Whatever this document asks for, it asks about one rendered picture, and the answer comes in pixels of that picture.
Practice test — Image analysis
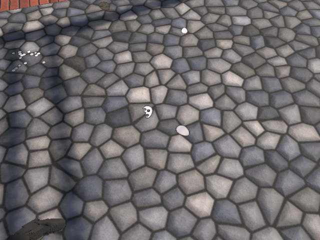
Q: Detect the robot left hand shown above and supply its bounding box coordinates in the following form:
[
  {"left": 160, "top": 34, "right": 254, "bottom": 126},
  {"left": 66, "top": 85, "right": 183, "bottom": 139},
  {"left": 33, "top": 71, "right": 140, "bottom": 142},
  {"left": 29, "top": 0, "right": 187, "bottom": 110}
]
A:
[{"left": 7, "top": 218, "right": 66, "bottom": 240}]

